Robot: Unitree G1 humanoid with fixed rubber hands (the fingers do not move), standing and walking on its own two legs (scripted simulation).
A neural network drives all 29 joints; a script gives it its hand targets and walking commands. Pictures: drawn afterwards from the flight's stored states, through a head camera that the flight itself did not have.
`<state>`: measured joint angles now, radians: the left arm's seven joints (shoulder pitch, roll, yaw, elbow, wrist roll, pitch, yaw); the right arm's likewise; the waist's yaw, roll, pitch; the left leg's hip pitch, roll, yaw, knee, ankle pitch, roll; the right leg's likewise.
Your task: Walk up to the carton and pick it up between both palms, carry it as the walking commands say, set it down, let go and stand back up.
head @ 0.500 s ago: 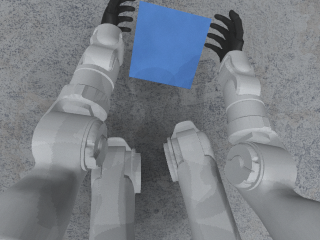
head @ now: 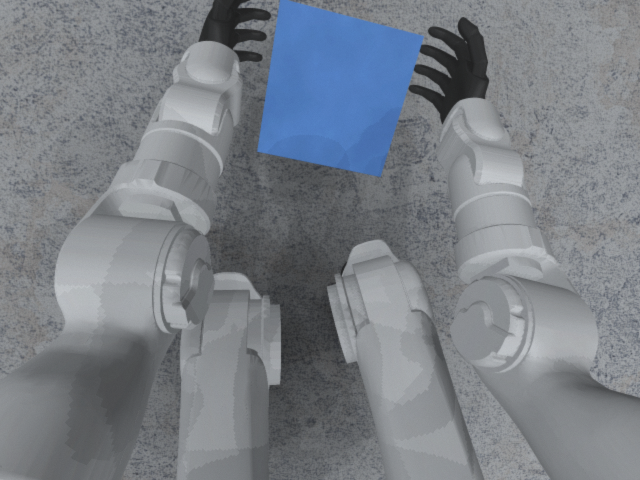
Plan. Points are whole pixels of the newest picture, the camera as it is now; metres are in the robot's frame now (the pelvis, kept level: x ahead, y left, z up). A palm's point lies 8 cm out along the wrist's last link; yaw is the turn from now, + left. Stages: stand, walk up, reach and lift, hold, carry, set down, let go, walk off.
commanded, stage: set down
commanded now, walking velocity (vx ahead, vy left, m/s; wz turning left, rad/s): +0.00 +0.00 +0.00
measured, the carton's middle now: (331, 88) +0.51 -0.09 -0.29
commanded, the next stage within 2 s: none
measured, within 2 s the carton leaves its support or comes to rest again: rests again in 1.32 s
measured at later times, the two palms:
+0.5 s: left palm (219, 47) +0.54 +0.04 -0.18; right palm (461, 97) +0.47 -0.21 -0.17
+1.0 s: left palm (219, 43) +0.55 +0.04 -0.19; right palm (461, 92) +0.47 -0.22 -0.18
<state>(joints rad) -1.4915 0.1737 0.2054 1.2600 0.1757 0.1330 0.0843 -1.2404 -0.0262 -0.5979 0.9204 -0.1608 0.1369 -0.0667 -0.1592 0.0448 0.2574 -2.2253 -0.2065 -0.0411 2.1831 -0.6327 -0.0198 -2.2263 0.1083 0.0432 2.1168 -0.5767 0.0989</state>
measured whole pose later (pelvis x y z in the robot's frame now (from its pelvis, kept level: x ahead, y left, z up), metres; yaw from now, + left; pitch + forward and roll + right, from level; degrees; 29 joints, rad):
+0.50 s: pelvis +0.00 +0.00 +0.00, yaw -1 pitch +39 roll -4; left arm -1.49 0.17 0.26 1.26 0.23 0.12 0.04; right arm -1.26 -0.03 -0.64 0.95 -0.20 0.11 -0.03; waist -0.16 0.03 0.26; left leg -2.23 -0.20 -0.04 2.19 -0.65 -0.01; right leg -2.23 0.11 0.04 2.12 -0.59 0.10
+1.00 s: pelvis +0.01 +0.00 +0.00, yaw -1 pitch +40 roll -4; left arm -1.49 0.18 0.25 1.25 0.23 0.08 0.02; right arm -1.27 -0.06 -0.65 1.01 -0.19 0.06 0.00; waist -0.16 0.02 0.26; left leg -2.23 -0.19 -0.04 2.21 -0.67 0.00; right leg -2.23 0.10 0.03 2.13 -0.60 0.10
